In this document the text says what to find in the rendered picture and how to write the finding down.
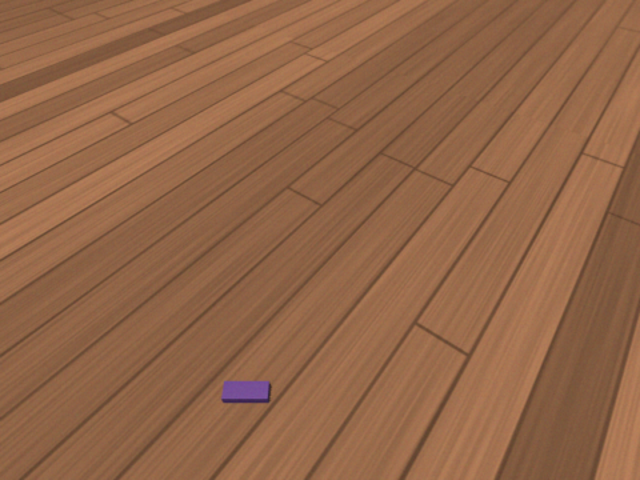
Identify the small box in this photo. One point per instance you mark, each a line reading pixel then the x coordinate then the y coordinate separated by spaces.
pixel 246 392

